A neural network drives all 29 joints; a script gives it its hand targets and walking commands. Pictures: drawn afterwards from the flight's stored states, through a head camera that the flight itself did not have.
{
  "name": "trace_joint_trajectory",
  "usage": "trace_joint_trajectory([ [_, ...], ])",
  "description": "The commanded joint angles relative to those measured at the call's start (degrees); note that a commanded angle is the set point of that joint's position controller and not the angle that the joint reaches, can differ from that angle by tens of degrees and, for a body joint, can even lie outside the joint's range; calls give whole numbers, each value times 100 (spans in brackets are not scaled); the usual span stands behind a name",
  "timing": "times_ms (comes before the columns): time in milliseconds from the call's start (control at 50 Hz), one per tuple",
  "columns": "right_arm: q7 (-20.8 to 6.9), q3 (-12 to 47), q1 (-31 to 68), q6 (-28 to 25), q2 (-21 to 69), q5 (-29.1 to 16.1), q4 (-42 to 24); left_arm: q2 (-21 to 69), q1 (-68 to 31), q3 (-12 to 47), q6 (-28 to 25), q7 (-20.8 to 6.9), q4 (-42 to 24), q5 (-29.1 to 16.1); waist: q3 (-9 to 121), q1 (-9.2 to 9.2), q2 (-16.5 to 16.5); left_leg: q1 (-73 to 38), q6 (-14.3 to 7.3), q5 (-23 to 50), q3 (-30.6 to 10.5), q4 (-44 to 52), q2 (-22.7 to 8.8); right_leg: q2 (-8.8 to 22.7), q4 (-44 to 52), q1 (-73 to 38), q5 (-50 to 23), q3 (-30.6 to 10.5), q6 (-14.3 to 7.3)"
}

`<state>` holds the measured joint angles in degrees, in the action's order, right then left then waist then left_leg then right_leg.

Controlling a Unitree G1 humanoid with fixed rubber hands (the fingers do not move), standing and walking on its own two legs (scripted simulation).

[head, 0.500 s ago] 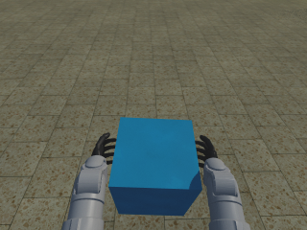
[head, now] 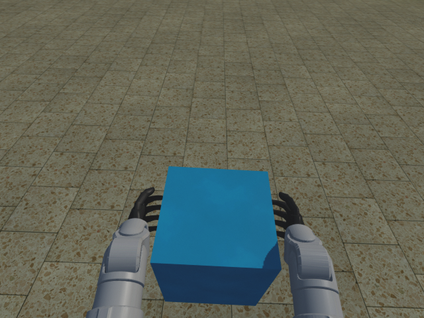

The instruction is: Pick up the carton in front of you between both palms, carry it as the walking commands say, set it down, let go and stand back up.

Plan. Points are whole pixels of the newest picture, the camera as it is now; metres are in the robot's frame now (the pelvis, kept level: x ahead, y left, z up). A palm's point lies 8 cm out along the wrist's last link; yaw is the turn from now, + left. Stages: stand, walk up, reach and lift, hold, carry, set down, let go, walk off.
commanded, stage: hold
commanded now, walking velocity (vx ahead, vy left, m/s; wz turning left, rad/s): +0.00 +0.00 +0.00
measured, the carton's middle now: (214, 239) +0.30 -0.01 -0.05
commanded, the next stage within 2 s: set down in 0.20 s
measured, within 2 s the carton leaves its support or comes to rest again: neither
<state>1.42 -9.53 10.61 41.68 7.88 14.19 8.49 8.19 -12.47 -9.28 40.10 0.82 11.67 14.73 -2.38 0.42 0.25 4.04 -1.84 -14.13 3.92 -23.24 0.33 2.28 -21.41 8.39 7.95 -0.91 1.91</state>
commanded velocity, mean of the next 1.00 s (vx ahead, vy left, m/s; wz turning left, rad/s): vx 0.00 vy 0.00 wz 0.00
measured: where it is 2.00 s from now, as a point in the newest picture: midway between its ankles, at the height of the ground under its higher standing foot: outside the picture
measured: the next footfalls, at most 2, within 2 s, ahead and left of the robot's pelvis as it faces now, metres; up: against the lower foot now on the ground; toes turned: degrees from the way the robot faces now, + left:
none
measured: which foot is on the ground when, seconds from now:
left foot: down 0.00-1.00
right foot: down 0.00-1.00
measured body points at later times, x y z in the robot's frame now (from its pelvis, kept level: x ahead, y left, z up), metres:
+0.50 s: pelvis -0.02 -0.05 -0.01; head -0.03 -0.05 +0.44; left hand +0.31 +0.14 +0.02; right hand +0.33 -0.16 +0.02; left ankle -0.01 +0.09 -0.74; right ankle +0.05 -0.15 -0.74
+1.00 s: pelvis -0.04 -0.03 -0.11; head +0.18 -0.02 +0.28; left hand +0.38 +0.13 -0.19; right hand +0.38 -0.17 -0.19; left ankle -0.01 +0.09 -0.74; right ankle +0.05 -0.15 -0.74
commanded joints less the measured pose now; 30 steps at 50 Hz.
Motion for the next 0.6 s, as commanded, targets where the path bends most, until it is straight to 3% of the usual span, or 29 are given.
trace_joint_trajectory([
  [0, -1421, 3071, 2633, -318, 5103, -1394, -378, 5189, -2346, 2847, -256, -1229, -322, -1299, 1547, -73, 220, -483, 181, 2119, -934, 472, 270, -894, 16, -757, -1015, -228, -200],
  [120, -1465, 2756, 2746, -308, 5312, -1191, 159, 5343, -2903, 2899, -215, -1461, -84, -1428, 1279, 104, 158, 47, 214, 956, -901, 585, 295, -851, 125, -890, -335, -214, -274],
  [220, -1549, 2621, 3163, -269, 5514, -1146, 480, 5361, -3228, 2625, -204, -1589, 271, -1324, 1133, 37, -10, 416, 122, 273, -848, 626, 347, -758, 206, -1061, 26, -221, -232],
  [320, -1594, 2050, 4256, -396, 5824, -971, 1388, 5115, -4284, 1773, -517, -1825, 1326, -847, 908, -99, -223, 1015, -80, -783, -715, 348, 413, -600, 152, -911, 1216, -300, -178],
  [420, -1353, 730, 5025, -725, 5498, -269, 2542, 4647, -5108, 409, -982, -1834, 2529, -24, 648, -22, -176, 1714, -149, -1080, -694, -242, 478, -496, -75, -487, 1946, -466, -146],
  [500, -1050, -271, 4943, -1069, 4617, 407, 2783, 4032, -5033, -512, -1251, -1555, 3046, 595, 575, 63, -39, 2244, -147, -869, -713, -592, 517, -586, -500, 13, 1420, -398, -141],
  [580, -883, -625, 4674, -1693, 4018, 714, 2708, 3647, -4826, -695, -1764, -1389, 3075, 751, 1085, 193, -29, 2864, -45, -300, -662, -1064, 633, -706, -1126, 635, 346, -289, -97],
])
